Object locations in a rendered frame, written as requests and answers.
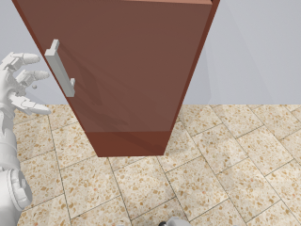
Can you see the left robot forearm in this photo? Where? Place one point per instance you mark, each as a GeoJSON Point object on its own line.
{"type": "Point", "coordinates": [8, 140]}

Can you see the left robot hand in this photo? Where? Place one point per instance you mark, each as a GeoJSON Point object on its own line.
{"type": "Point", "coordinates": [8, 84]}

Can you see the left robot upper arm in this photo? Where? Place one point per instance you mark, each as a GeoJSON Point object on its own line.
{"type": "Point", "coordinates": [15, 195]}

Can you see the handle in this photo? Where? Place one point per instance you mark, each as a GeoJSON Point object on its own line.
{"type": "Point", "coordinates": [59, 70]}

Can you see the robot right shin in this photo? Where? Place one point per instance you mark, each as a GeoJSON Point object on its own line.
{"type": "Point", "coordinates": [174, 217]}

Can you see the cupboard door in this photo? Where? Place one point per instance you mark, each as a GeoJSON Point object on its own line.
{"type": "Point", "coordinates": [130, 58]}

